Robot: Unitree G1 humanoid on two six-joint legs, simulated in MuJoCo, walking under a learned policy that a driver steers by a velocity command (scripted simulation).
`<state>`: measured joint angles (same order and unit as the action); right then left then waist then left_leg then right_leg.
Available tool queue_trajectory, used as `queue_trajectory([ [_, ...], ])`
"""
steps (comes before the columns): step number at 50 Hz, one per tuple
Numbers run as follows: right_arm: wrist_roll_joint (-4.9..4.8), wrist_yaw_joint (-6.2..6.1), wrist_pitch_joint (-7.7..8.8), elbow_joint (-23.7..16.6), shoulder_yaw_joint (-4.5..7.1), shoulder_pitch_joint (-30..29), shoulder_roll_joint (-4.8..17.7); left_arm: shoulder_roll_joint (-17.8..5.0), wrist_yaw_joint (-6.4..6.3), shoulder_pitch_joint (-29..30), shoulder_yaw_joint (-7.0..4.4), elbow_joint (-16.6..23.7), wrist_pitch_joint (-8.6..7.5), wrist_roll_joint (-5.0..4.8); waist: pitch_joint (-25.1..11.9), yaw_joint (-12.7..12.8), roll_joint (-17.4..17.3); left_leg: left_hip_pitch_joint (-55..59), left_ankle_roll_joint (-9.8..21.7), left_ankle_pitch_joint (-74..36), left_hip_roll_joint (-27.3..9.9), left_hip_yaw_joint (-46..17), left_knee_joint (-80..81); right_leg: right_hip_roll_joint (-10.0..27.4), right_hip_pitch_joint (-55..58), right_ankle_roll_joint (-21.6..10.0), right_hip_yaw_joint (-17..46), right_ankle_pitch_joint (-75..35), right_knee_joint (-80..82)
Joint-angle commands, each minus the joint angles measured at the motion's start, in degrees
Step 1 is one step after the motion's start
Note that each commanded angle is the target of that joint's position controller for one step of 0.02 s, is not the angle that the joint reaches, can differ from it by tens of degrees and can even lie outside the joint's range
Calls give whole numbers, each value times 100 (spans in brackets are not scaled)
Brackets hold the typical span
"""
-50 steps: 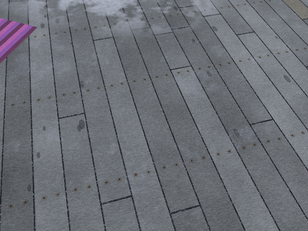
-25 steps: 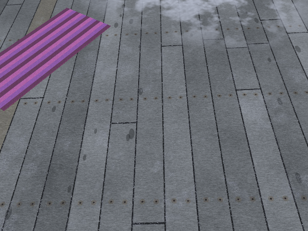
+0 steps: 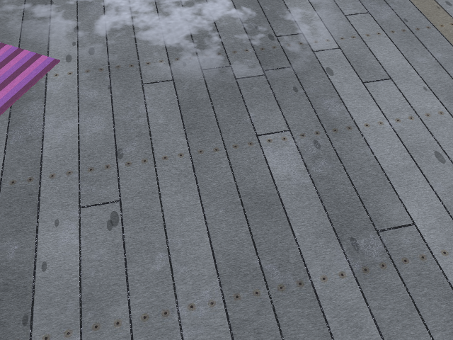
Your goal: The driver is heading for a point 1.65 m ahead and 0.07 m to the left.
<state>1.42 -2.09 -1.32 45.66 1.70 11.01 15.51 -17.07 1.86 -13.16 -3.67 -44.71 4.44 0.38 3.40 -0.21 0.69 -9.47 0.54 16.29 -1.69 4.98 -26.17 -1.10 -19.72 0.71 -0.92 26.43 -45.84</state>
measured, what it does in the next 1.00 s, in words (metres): steps on the spot: right foot, then left foot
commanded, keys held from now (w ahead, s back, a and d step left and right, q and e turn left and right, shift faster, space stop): e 0.22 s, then q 0.78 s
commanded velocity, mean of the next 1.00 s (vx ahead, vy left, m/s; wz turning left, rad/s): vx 0.00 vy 0.00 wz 0.09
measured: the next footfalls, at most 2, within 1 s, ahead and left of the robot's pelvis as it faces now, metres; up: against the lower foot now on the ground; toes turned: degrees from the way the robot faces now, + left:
right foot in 0.08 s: +0.02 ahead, -0.11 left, +0.00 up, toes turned -4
left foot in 0.52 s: +0.05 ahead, +0.08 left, +0.00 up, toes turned -8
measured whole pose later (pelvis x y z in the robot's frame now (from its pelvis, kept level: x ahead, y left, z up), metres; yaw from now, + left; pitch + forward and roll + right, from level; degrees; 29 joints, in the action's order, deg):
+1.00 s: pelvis -0.02 -0.05 +0.01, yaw +10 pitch +0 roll +1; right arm 1.1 1.3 -4.0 46.9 5.3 10.1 19.1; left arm -15.5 -2.4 -12.9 -1.3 -43.9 1.2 1.6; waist 3.6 -0.2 -2.8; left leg -26.2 -0.9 23.8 4.7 -4.8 -59.0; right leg -0.7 -10.4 -2.9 -2.3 13.3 -23.6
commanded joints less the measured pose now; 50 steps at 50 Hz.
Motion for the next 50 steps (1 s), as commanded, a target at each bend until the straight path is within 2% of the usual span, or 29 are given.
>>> queue_trajectory([
  [1,-9,52,22,-185,318,187,1110,-361,13,155,-63,518,-80,-42,-460,-168,-1140,672,967,-3431,-1399,-777,25,-137,54,-105,-361,-91,891],
  [3,-66,67,27,-149,348,150,1120,-383,-55,-105,-73,470,-181,35,-519,125,-750,157,526,-2605,-1199,-393,-731,-192,905,-247,-260,-1424,2328],
  [4,-35,87,35,-210,315,320,932,-865,-109,-289,-189,471,-267,117,-667,158,309,-776,132,-1102,-806,13,-1908,644,1719,-465,1085,-2253,2868],
  [5,-22,55,-10,-657,152,-22,403,-1787,-91,-541,-398,510,-310,50,-542,211,1695,-2329,-230,2026,306,190,-2833,2258,1983,-1431,3172,-5161,2759],
  [6,12,-19,-91,-628,173,-302,625,-1559,-93,-1037,-403,351,-321,-32,-770,543,887,-2289,-200,2221,146,-596,-3699,2320,1961,-1959,3028,-5349,2629],
  [8,-103,35,-85,-491,214,-240,707,-964,-166,-235,-236,444,-245,-16,-192,136,397,-2361,-166,1266,-53,-785,-3762,1545,1434,-1637,2104,-4246,2709],
  [9,-59,59,-61,-482,245,-223,791,-851,-203,62,-198,519,-218,-41,-146,28,511,-2356,-175,926,-76,-786,-3571,1261,1420,-1419,1925,-4000,2751],
  [11,20,122,-69,-398,256,3,804,-804,-205,108,-182,557,-206,-49,-447,-12,552,-2104,-255,610,64,-692,-3583,1023,1461,-1353,1740,-4274,2696],
  [13,-36,158,-101,-306,222,183,679,-726,-205,71,-147,529,-249,-32,-628,-15,432,-1977,-295,501,81,-599,-3301,1048,1592,-1357,1559,-4271,2724],
  [17,-46,159,-181,-217,110,41,439,-389,-273,34,51,355,-321,95,-502,131,584,-1272,-231,394,-9,-579,-2086,1061,1294,-1260,1364,-3417,2942],
  [20,-91,153,-192,-86,87,39,468,-501,-302,73,109,197,-343,173,-328,196,644,-574,-103,428,143,-519,-1277,1101,924,-1197,1313,-2850,2943],
  [22,-109,145,-157,-71,118,70,598,-746,-337,145,55,137,-316,129,-227,134,562,-507,-13,508,248,-496,-974,1219,926,-1222,1406,-2950,2711],
  [24,-101,141,-66,-21,89,244,546,-846,-384,237,20,91,-290,48,-204,-54,364,-197,89,-166,267,-491,-91,1201,911,-1076,1334,-3141,2374],
  [25,-70,128,-2,-27,97,257,640,-837,-406,183,8,73,-300,43,-228,-65,182,-6,167,-712,121,-824,291,1102,844,-895,1278,-2976,2172],
  [26,-5,109,63,-37,144,367,919,-731,-415,175,19,166,-318,59,-361,14,-276,173,330,-1614,-415,-1629,431,758,668,-691,1002,-2562,1618],
  [27,-104,130,72,-8,281,329,1368,-499,-407,128,44,251,-300,22,-297,199,-1055,161,896,-2851,-1108,-2638,480,-137,208,-403,288,-1257,1073],
  [28,-109,181,82,-7,256,461,1182,-407,-453,267,84,202,-251,52,-317,-54,-1268,20,1432,-3216,-1685,-3316,769,-388,59,-294,88,-103,512],
  [29,-58,198,96,8,252,562,1094,-465,-443,432,52,239,-228,42,-269,-179,-1206,53,1648,-3058,-1725,-3431,953,-382,-226,-274,271,591,-340],
  [30,-46,178,68,7,282,439,1092,-445,-406,481,40,237,-221,27,-242,-102,-923,9,1623,-2724,-1492,-3159,960,-314,-376,-230,384,577,-825],
  [33,-92,120,-39,-56,340,98,1000,-368,-344,421,50,235,-227,37,-293,62,-818,125,1175,-2288,-764,-2463,818,-175,-514,-31,350,76,-594],
  [38,-69,185,-145,-55,477,201,1118,-308,-376,432,97,357,-285,-28,-608,-139,-997,169,1092,-2145,-685,-2790,599,-276,-17,54,227,-108,624],
  [41,-125,230,-192,-195,504,-294,1121,-340,-445,-235,76,214,-363,1,-662,255,-949,-504,648,-1659,-357,-2873,279,-356,1168,-64,142,-1055,2370],
  [42,-154,222,-172,-264,456,-257,922,-660,-499,-357,0,194,-402,70,-634,230,-439,-1060,316,-733,-7,-2631,-134,232,1630,-189,727,-929,3046],
  [43,-173,222,-133,-394,340,-10,421,-1302,-517,-226,-119,335,-385,144,-653,68,1072,-1955,-12,843,873,-1622,-1349,1864,1964,-634,2511,-453,3624],
  [44,-16,168,-144,-342,428,-55,819,-1425,-467,43,-157,383,-347,183,-408,81,1131,-2065,-62,1669,862,-1124,-2431,2406,1062,-1219,2879,-1013,3548],
  [45,8,178,-160,-266,496,-35,1023,-998,-431,186,-42,465,-359,187,-216,-49,603,-1897,-16,1479,647,-1278,-3093,2232,747,-1355,2568,-1480,3452],
  [46,1,222,-189,-141,514,85,972,-695,-418,451,39,503,-380,140,-55,-207,403,-1852,-10,1146,577,-1227,-3479,1869,629,-1246,1950,-1836,3330],
  [48,-13,343,-248,-37,500,297,883,-591,-456,597,72,577,-419,117,-136,-270,710,-1985,-119,751,522,-998,-3832,1397,1007,-1063,1109,-2689,3109],
  [50,-34,416,-263,-91,451,120,807,-620,-457,250,52,499,-433,116,-244,-56,709,-2131,-266,719,493,-827,-3672,1347,1489,-1121,782,-3460,2900],
])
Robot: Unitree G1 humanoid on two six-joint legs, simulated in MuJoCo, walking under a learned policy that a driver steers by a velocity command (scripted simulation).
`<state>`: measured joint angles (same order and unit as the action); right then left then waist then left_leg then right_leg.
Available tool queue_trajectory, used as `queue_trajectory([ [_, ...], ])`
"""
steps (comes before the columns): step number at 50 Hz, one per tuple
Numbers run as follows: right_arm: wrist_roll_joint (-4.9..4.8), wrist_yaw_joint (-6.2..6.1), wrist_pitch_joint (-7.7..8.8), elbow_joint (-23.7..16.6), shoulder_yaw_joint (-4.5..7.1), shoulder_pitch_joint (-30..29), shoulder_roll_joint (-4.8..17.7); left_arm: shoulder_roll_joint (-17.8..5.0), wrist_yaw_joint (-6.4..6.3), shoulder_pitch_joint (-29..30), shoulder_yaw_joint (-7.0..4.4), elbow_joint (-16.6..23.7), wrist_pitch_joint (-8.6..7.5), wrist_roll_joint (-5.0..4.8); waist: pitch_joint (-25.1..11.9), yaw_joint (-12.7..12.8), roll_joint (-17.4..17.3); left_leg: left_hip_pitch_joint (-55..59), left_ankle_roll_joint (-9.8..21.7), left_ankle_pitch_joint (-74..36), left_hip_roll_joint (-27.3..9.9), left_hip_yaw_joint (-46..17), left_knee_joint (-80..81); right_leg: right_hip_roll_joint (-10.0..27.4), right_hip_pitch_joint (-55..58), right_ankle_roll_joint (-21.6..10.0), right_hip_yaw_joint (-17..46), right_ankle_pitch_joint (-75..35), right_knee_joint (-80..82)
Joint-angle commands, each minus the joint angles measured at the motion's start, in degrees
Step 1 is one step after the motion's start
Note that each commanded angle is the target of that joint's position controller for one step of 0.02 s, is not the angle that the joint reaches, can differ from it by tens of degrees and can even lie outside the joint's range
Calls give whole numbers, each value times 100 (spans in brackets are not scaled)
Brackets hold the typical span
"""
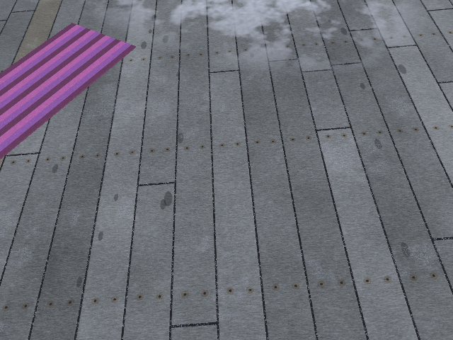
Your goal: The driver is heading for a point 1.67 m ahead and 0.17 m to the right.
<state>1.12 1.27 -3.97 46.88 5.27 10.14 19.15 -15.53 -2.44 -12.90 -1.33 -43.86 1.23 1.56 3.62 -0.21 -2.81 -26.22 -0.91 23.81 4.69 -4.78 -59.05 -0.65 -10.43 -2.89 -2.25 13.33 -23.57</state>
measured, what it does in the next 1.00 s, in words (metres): steps on the spot, turning right: left foot, then right foot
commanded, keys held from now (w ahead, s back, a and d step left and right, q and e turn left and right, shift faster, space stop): q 0.08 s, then no key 0.10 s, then e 0.62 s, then w+e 0.18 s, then w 0.02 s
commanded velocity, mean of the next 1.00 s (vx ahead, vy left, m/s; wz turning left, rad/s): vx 0.03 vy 0.00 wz -0.18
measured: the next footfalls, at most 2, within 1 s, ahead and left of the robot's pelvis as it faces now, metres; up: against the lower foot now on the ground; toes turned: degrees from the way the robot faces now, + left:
left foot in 0.28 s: +0.02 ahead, +0.12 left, +0.00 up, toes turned +6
right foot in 0.74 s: -0.02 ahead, -0.08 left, +0.00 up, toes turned -10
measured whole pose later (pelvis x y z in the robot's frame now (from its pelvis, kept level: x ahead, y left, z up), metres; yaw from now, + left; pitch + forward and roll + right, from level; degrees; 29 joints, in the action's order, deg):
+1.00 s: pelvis -0.03 -0.02 +0.00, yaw -16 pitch +1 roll +2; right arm 2.5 1.0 -1.8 47.7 3.7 10.3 18.0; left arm -15.6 0.6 -17.3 -3.4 -46.2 0.7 0.6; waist 1.4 0.7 -2.0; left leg -27.1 -2.2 15.9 -1.5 -1.2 -54.1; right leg -5.1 -8.2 -5.9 5.3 10.7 -18.7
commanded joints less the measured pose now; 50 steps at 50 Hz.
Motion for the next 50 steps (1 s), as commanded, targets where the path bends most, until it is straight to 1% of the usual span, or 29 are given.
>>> queue_trajectory([
  [1,-15,100,-4,-281,72,50,412,-807,-27,28,-204,360,-114,-9,-307,61,1047,-545,-171,-12,-175,195,-232,1386,818,-827,882,-2360,603],
  [3,-26,128,-31,-401,30,-193,348,-881,-21,-242,-247,275,-109,-15,-355,225,1085,-601,-214,79,-246,263,125,1564,1158,-931,847,-2578,514],
  [6,-53,145,-51,-510,-45,-353,222,-942,37,-322,-283,208,-111,2,-403,299,1163,-144,-143,251,-295,385,838,1648,1069,-976,703,-2755,390],
  [10,-109,55,-22,-504,-133,-246,119,-1017,155,-216,-304,105,-99,8,-512,248,1354,816,82,288,-170,659,1943,1594,646,-951,596,-3239,97],
  [12,-80,-29,35,-338,-203,78,-34,-915,199,-49,-252,21,-67,-54,-531,-20,1198,1600,229,-709,-158,731,3453,1422,351,-742,544,-3127,-198],
  [13,5,-87,103,-241,-248,232,-40,-738,214,-66,-178,-43,-68,-88,-575,-144,908,2430,286,-1830,-402,457,4579,1300,-134,-412,484,-2579,-318],
  [14,158,-160,207,-194,-254,405,244,-277,261,-338,-30,6,-92,-89,-954,-11,-68,3452,402,-2363,-1634,-823,4847,957,-819,-37,255,-934,-819],
  [15,58,-232,275,-238,-282,-23,471,-17,242,-531,53,-34,-29,-124,-632,185,-790,2448,1036,-3733,-2530,-1308,4513,397,-763,169,54,1495,-684],
  [16,51,-247,321,-196,-340,-113,209,-434,216,-349,-62,-150,59,-101,-472,66,-415,2416,1274,-4282,-2335,-838,4167,413,-573,172,351,1781,-1183],
  [17,7,-292,340,-192,-316,-307,323,-482,223,-301,-80,-132,88,-149,-446,64,-883,2231,1364,-3894,-2269,-736,4192,258,-671,150,342,1720,-1425],
  [18,14,-322,335,-195,-314,-447,318,-699,225,-222,-165,-211,98,-160,-264,56,-697,2199,1262,-3692,-2047,-506,4278,193,-876,179,390,1571,-1872],
  [19,-28,-369,331,-183,-299,-442,384,-833,239,-227,-248,-255,108,-118,-250,62,-710,2275,1211,-4028,-1949,-307,4199,89,-1090,200,367,1477,-2309],
  [20,-40,-380,306,-155,-278,-342,414,-808,250,-397,-273,-348,116,-89,-330,70,-604,2375,1263,-4641,-1934,-118,4057,5,-1214,254,356,1525,-2839],
  [22,-66,-383,264,-173,-261,-283,353,-632,251,-502,-288,-418,166,-85,-387,85,-300,2293,1350,-4438,-2001,113,4057,8,-1334,354,349,1530,-3514],
  [26,7,-413,247,-165,-243,-277,216,-473,307,-225,-309,-282,264,-72,-165,-14,-449,2156,1378,-3053,-1988,253,4208,114,-1581,487,199,1324,-3248],
  [29,37,-385,281,-126,-182,-219,312,-344,366,-74,-277,-143,286,-67,-270,-61,-474,2143,1402,-2969,-2095,327,4067,166,-1330,428,61,1362,-2601],
  [32,71,-313,303,-140,-109,-255,461,-376,405,-64,-285,-20,280,-103,-445,-32,-583,2001,1365,-3155,-2235,388,3853,156,-915,280,-98,1361,-2089],
  [35,37,-273,273,-184,-44,-401,591,-371,436,-312,-298,-1,217,-125,-557,198,-464,1676,1029,-2749,-2218,609,3364,55,-224,72,-282,759,-1047],
  [36,37,-260,248,-149,-31,-324,566,-431,417,-458,-313,-38,148,-104,-566,304,-159,1312,702,-2092,-2073,838,2917,13,242,-15,-118,141,-314],
  [37,49,-217,212,-154,-63,-81,345,-893,354,-536,-416,-11,53,-6,-454,289,1120,539,254,-804,-1527,1378,1613,835,609,-221,1313,-177,767],
  [38,29,-265,152,-600,-180,-452,-16,-1794,343,-664,-614,94,9,-32,-211,329,2297,-820,-78,1363,-336,1319,659,2327,533,-1096,3467,-2149,959],
  [39,61,-325,94,-581,-163,-672,179,-1608,312,-912,-629,-11,26,-34,-344,515,1459,-688,-40,1358,-492,471,-171,2283,383,-1510,3267,-2040,894],
  [40,-21,-302,82,-495,-135,-523,238,-1285,266,-555,-542,50,52,-73,-192,268,1057,-713,2,817,-608,322,-416,1924,236,-1437,2680,-1622,817],
  [41,-36,-241,141,-397,-109,-362,318,-1050,245,-205,-483,111,91,-91,-165,92,816,-670,47,218,-722,234,-207,1445,211,-1164,2323,-289,965],
  [42,73,-183,193,-368,-64,-333,435,-909,230,-31,-442,171,101,-116,-181,67,948,-767,65,-144,-725,282,-117,1181,350,-1014,2274,697,1144],
  [43,164,-117,215,-312,-48,-252,475,-790,229,-21,-403,195,87,-117,-240,93,1053,-807,33,-396,-701,334,-138,1029,488,-993,2270,1146,1291],
  [45,161,-29,237,-315,-52,-277,403,-827,275,-275,-407,129,12,-124,-233,144,861,-994,-35,-655,-667,335,-5,1017,734,-1008,2424,1454,1454],
  [47,149,-9,281,-344,-74,-383,306,-921,287,-526,-437,32,-86,-113,-143,206,751,-1168,-110,-814,-663,318,300,1011,893,-1036,2502,1367,1494],
  [50,142,-14,355,-360,-88,-479,277,-945,272,-742,-439,-64,-191,-78,-87,283,887,-1264,-197,-924,-649,336,824,978,958,-1099,2553,1291,1524],
])
Velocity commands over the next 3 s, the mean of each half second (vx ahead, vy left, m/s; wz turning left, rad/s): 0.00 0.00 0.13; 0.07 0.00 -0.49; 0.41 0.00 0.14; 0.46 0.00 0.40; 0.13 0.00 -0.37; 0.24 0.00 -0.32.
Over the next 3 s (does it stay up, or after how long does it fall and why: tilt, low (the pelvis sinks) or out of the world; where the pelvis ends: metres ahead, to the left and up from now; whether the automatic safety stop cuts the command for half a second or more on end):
stays up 0.62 -0.06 0.00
